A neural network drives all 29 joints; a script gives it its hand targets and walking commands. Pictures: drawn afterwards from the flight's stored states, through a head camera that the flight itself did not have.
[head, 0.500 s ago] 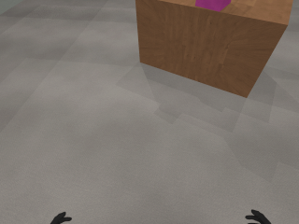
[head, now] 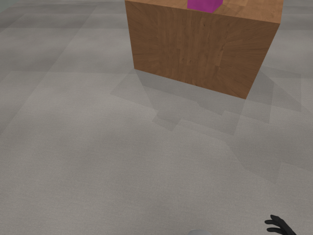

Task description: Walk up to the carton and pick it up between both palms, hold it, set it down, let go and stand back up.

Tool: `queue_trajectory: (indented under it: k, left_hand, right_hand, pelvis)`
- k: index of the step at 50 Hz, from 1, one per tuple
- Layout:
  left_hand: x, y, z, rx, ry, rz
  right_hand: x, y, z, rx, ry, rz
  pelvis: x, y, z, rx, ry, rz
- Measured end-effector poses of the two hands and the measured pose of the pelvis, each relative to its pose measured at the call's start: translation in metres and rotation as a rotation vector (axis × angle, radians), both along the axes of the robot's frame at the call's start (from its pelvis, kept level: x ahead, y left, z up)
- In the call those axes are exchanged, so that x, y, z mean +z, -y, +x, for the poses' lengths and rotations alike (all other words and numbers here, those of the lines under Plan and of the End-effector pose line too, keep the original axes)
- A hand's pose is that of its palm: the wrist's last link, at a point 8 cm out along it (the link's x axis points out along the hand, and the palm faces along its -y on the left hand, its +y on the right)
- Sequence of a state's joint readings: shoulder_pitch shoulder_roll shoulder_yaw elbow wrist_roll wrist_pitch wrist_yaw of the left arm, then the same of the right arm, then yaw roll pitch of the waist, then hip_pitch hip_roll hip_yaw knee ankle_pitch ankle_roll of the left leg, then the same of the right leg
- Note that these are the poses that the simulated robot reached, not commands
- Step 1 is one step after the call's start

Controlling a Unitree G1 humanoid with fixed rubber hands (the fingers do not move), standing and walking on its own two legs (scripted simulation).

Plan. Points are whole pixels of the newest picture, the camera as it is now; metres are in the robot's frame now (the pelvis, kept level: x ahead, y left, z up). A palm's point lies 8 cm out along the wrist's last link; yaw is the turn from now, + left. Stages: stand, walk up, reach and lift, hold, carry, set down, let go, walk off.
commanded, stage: walk up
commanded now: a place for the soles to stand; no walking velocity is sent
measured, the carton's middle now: out of the picture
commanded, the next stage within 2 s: none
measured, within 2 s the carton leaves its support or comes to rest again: neither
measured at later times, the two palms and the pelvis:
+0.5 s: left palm (105, 194) +0.24 +0.17 -0.07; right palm out of the picture +0.23 -0.45 -0.08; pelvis +0.15 -0.13 +0.00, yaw -12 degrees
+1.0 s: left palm (133, 98) +0.64 +0.12 -0.08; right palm (301, 137) +0.41 -0.46 -0.06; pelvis +0.43 -0.14 -0.01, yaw -19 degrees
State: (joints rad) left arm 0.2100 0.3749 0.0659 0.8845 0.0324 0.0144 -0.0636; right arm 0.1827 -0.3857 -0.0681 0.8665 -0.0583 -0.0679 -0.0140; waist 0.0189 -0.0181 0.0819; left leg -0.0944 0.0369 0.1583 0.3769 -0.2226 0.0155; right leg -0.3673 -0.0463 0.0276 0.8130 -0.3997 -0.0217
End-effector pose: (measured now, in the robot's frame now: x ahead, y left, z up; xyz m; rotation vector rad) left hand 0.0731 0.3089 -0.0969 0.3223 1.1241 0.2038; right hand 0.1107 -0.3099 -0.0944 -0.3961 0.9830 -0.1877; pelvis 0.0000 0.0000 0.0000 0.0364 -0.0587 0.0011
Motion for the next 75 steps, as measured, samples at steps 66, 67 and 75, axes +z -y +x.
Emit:
queue_trajectory:
  k: [66,67,75]
  left_hand:
    - [0.029,0.291,0.737,-0.572,0.355,0.088]
    - [0.032,0.287,0.734,-0.553,0.341,0.098]
    - [0.046,0.239,0.736,-0.474,0.223,0.166]
  right_hand:
    - [-0.025,0.23,0.379,-0.381,-0.013,0.016]
    - [-0.022,0.233,0.398,-0.361,0.007,0.023]
    - [0.014,0.247,0.522,-0.23,0.136,0.01]
  pelvis:
    - [-0.039,0.215,0.559,-0.392,0.044,-0.032]
    - [-0.035,0.216,0.566,-0.392,0.046,-0.036]
    - [-0.016,0.216,0.624,-0.398,0.034,-0.043]
